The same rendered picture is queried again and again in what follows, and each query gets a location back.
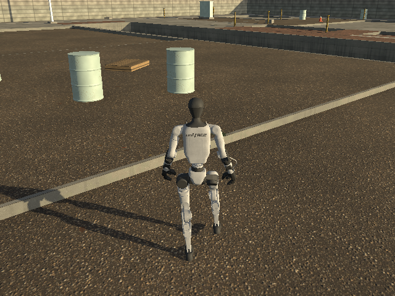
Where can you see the left robot forearm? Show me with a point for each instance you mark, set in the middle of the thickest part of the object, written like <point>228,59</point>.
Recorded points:
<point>167,162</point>

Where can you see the robot right shin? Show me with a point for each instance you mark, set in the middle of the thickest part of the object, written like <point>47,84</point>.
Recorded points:
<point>215,206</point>

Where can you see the robot left thigh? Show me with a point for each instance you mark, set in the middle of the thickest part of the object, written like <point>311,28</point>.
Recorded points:
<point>183,192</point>

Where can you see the robot right hand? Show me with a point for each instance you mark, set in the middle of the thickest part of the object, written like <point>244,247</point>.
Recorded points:
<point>228,176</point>

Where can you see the robot right upper arm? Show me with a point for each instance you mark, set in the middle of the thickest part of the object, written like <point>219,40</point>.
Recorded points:
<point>216,130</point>

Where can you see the robot left hand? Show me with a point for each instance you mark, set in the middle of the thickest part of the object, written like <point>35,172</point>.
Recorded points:
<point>171,172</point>

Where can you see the robot left upper arm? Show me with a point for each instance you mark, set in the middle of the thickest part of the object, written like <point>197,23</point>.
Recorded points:
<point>177,130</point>

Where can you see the right robot forearm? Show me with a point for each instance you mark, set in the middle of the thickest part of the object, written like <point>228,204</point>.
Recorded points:
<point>227,163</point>

